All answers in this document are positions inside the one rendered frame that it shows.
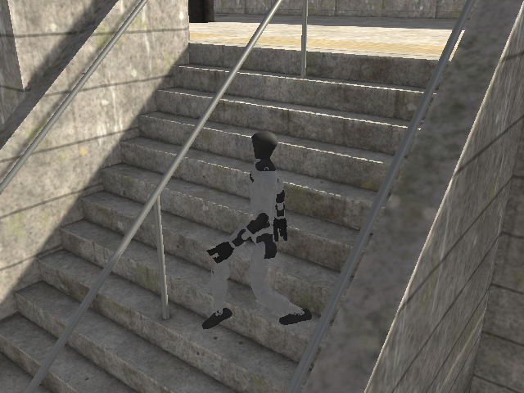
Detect stairs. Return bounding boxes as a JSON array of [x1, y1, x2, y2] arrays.
[[0, 43, 450, 393]]

